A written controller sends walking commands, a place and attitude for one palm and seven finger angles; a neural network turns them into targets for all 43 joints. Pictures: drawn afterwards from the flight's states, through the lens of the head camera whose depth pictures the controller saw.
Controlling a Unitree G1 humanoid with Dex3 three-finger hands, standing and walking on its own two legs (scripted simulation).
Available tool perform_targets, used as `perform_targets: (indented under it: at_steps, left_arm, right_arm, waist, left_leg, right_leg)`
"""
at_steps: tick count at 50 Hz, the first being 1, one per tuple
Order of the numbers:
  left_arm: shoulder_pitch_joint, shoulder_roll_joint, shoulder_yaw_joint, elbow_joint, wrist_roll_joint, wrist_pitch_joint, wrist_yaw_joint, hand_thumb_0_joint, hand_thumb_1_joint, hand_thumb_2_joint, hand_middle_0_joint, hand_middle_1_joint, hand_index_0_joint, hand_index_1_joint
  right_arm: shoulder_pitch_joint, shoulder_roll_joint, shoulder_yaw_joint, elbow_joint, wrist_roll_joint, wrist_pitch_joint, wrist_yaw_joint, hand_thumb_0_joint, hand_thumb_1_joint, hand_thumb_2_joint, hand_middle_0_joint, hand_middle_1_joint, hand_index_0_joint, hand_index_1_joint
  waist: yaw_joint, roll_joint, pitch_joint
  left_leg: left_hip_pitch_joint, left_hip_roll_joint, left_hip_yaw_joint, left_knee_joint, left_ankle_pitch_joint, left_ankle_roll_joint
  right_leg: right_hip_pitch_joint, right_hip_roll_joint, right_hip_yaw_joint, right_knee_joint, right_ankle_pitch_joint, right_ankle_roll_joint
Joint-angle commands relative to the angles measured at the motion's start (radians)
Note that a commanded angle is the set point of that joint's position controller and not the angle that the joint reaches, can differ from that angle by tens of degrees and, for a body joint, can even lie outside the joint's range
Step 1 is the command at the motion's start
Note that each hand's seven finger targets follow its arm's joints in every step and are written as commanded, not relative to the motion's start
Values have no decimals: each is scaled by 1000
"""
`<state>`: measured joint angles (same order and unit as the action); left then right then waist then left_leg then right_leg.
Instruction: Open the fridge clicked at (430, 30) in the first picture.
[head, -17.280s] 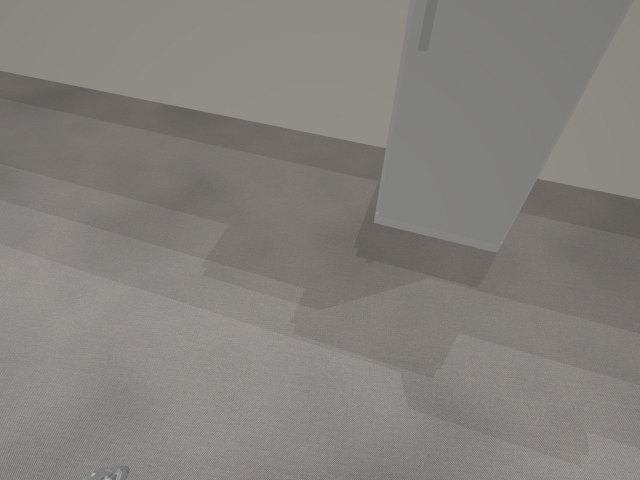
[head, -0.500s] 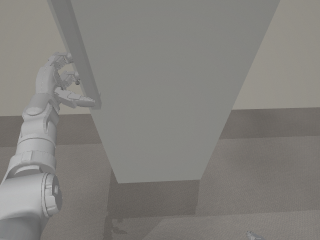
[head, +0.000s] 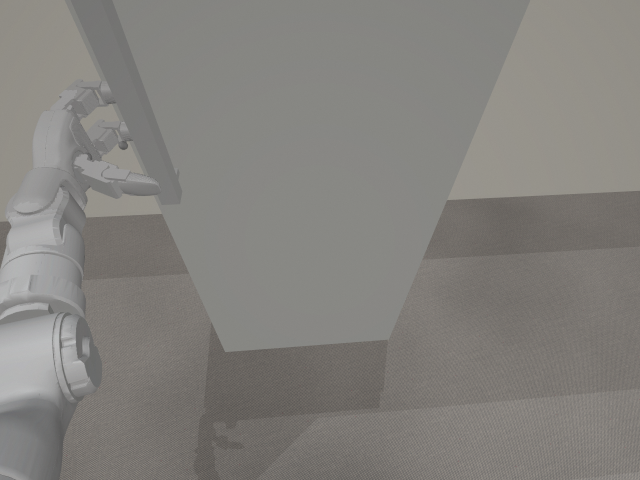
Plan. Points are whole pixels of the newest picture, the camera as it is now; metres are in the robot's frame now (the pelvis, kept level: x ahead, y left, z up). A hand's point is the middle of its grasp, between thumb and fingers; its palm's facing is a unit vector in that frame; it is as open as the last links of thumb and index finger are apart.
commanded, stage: slide the fingers in behind the handle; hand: left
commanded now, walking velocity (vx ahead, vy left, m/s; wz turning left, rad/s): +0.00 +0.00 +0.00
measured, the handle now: (123, 57) +0.51 +0.20 +0.25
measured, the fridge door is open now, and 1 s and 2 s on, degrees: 0 0 0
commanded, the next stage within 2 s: move the hooked fingers beside the handle in 0.80 s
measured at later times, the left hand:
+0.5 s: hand (138, 148) +0.47 +0.20 +0.17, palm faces +0.03 -1.00 +0.01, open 14.0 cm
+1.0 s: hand (145, 147) +0.47 +0.20 +0.17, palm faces +0.07 -1.00 +0.00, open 13.8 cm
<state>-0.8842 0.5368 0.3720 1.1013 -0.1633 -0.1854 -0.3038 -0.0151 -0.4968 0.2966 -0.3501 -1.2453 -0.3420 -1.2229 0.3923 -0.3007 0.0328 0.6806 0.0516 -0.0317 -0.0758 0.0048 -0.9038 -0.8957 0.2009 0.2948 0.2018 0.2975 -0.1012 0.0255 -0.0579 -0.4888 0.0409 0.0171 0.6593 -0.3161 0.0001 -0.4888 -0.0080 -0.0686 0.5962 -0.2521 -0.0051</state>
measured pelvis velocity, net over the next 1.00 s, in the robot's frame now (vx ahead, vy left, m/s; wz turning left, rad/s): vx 0.01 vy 0.00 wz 0.04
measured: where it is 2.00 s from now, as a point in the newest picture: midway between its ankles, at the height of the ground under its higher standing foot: outside the picture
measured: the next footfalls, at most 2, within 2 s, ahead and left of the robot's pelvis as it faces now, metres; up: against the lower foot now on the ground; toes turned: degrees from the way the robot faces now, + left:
none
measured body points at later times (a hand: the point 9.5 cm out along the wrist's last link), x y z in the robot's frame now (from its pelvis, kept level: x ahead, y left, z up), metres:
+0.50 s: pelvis +0.01 +0.01 +0.00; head +0.04 +0.01 +0.45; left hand +0.46 +0.26 +0.17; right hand +0.09 -0.25 -0.11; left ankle +0.00 +0.12 -0.72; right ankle +0.02 -0.12 -0.72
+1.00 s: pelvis +0.01 +0.00 +0.00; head +0.05 +0.00 +0.45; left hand +0.46 +0.25 +0.17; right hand +0.09 -0.26 -0.12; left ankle +0.00 +0.12 -0.72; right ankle +0.02 -0.12 -0.72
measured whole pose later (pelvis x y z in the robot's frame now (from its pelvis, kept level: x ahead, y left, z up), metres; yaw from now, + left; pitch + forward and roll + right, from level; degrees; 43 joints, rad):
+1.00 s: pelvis +0.01 +0.00 +0.00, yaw +2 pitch +8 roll -1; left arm -0.89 0.39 0.25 1.01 -0.17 -0.15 -0.17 -0.02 -0.50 0.30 -0.32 -1.26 -0.32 -1.23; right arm 0.34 -0.28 0.03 0.70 0.05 -0.06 -0.06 0.00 -0.90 -0.90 0.20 0.29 0.20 0.30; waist -0.05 0.03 -0.06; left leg -0.47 0.02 -0.01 0.67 -0.33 0.00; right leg -0.46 -0.03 -0.10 0.61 -0.28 0.00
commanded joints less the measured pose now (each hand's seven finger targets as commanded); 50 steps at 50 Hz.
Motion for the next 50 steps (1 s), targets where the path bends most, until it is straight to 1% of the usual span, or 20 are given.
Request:
perform_targets:
  at_steps: [1,4,7,9,13,14,17,19,22,24,26,28,33,35,39,41,42,46,48,50]
  left_arm:
    - [-430,295,65,-230,-33,-65,-5,0,-500,300,-300,-1200,-300,-1200]
    - [-445,284,50,-245,-25,-56,-2,0,-500,300,-300,-1200,-300,-1200]
    - [-396,275,57,-311,-29,-61,3,0,-500,300,-300,-1200,-300,-1200]
    - [-429,200,-2,-317,-37,-47,5,0,-500,300,-300,-1200,-300,-1200]
    - [-466,167,-19,-376,-34,-30,35,0,-500,300,-300,-1200,-300,-1200]
    - [-466,131,-41,-367,-32,-23,43,0,-500,300,-300,-1200,-300,-1200]
    - [-426,162,3,-369,-24,-16,75,0,-500,300,-300,-1200,-300,-1200]
    - [-447,88,-57,-406,-21,-15,79,0,-500,300,-300,-1200,-300,-1200]
    - [-412,88,-49,-406,-22,-9,88,0,-500,300,-300,-1200,-300,-1200]
    - [-458,48,-83,-404,-21,1,96,0,-500,300,-300,-1200,-300,-1200]
    - [-441,70,-54,-399,-22,4,110,0,-500,300,-300,-1200,-300,-1200]
    - [-470,19,-99,-407,-15,8,113,0,-500,300,-300,-1200,-300,-1200]
    - [-489,-5,-126,-411,-8,5,120,0,-500,300,-300,-1200,-300,-1200]
    - [-498,-55,-162,-396,-12,9,118,0,-500,300,-300,-1200,-300,-1200]
    - [-530,-17,-129,-338,-16,12,127,0,-500,300,-300,-1200,-300,-1200]
    - [-546,-33,-155,-345,-7,0,125,0,-500,300,-300,-1200,-300,-1200]
    - [-546,-53,-168,-342,-9,-1,124,0,-500,300,-300,-1200,-300,-1200]
    - [-566,-58,-179,-313,-9,-12,122,0,-500,300,-300,-1200,-300,-1200]
    - [-549,7,-125,-288,-8,-17,117,0,-500,300,-300,-1200,-300,-1200]
    - [-552,13,-127,-297,-7,-26,103,0,-500,300,-300,-1200,-300,-1200]
  right_arm:
    - [37,-152,-55,-113,-1,-39,-16,0,-900,-900,200,300,200,300]
    - [29,-150,-53,-120,1,-38,-15,0,-900,-900,200,300,200,300]
    - [21,-144,-56,-134,2,-41,-13,0,-900,-900,200,300,200,300]
    - [15,-139,-55,-132,5,-44,-13,0,-900,-900,200,300,200,300]
    - [13,-137,-56,-126,3,-52,-11,0,-900,-900,200,300,200,300]
    - [11,-132,-57,-124,2,-55,-10,0,-900,-900,200,300,200,300]
    - [16,-137,-58,-122,-5,-57,-3,0,-900,-900,200,300,200,300]
    - [6,-126,-59,-124,-4,-59,2,0,-900,-900,200,300,200,300]
    - [-2,-128,-60,-124,-2,-57,4,0,-900,-900,200,300,200,300]
    - [-10,-122,-56,-121,-2,-57,3,0,-900,-900,200,300,200,300]
    - [-6,-126,-57,-120,-5,-56,2,0,-900,-900,200,300,200,300]
    - [-14,-118,-56,-120,-4,-57,4,0,-900,-900,200,300,200,300]
    - [-18,-117,-57,-112,-4,-57,5,0,-900,-900,200,300,200,300]
    - [-20,-112,-58,-105,-2,-60,5,0,-900,-900,200,300,200,300]
    - [-14,-118,-54,-91,-4,-60,0,0,-900,-900,200,300,200,300]
    - [-7,-118,-56,-89,-5,-63,0,0,-900,-900,200,300,200,300]
    - [-14,-113,-53,-89,-4,-66,3,0,-900,-900,200,300,200,300]
    - [3,-118,-54,-77,-8,-70,3,0,-900,-900,200,300,200,300]
    - [5,-123,-56,-76,-8,-70,3,0,-900,-900,200,300,200,300]
    - [1,-121,-54,-82,-7,-68,2,0,-900,-900,200,300,200,300]
  waist:
    - [17,16,-340]
    - [6,14,-306]
    - [25,62,-352]
    - [1,41,-313]
    - [1,88,-339]
    - [-4,81,-321]
    - [17,44,-361]
    - [6,51,-351]
    - [16,41,-335]
    - [4,48,-307]
    - [15,32,-321]
    - [0,27,-324]
    - [-4,40,-330]
    - [-13,44,-310]
    - [-18,-3,-283]
    - [-22,-7,-309]
    - [-22,39,-306]
    - [-35,13,-300]
    - [-20,-4,-327]
    - [-17,13,-332]
  left_leg:
    - [116,-37,-23,-79,162,39]
    - [104,-35,-25,-89,123,39]
    - [153,-32,-26,-86,170,35]
    - [160,-29,-32,-91,147,35]
    - [219,-25,-46,-89,191,26]
    - [222,-24,-48,-89,192,25]
    - [224,-25,-50,-84,246,24]
    - [248,-23,-50,-83,276,21]
    - [247,-20,-52,-82,294,19]
    - [245,-22,-56,-86,270,17]
    - [242,-25,-52,-81,287,21]
    - [252,-24,-51,-81,291,19]
    - [268,-25,-57,-76,291,18]
    - [273,-26,-58,-76,283,17]
    - [223,-33,-55,-79,219,24]
    - [229,-34,-59,-76,219,25]
    - [235,-36,-55,-76,210,23]
    - [222,-39,-60,-70,196,27]
    - [206,-42,-54,-70,188,29]
    - [197,-44,-50,-72,182,29]
  right_leg:
    - [205,19,51,-67,196,-11]
    - [175,20,50,-75,157,-5]
    - [181,25,45,-66,186,-14]
    - [143,27,38,-74,157,-11]
    - [118,28,29,-68,163,-17]
    - [102,29,25,-69,156,-16]
    - [143,29,23,-54,205,-19]
    - [131,29,19,-54,224,-18]
    - [135,30,17,-51,231,-21]
    - [115,29,15,-54,211,-21]
    - [137,28,15,-52,228,-23]
    - [126,27,15,-50,238,-19]
    - [113,26,16,-49,230,-21]
    - [96,26,14,-53,221,-21]
    - [103,24,18,-62,194,-17]
    - [113,22,16,-58,190,-19]
    - [98,22,19,-58,184,-19]
    - [91,21,17,-59,175,-18]
    - [117,21,26,-57,184,-16]
    - [128,19,30,-56,188,-17]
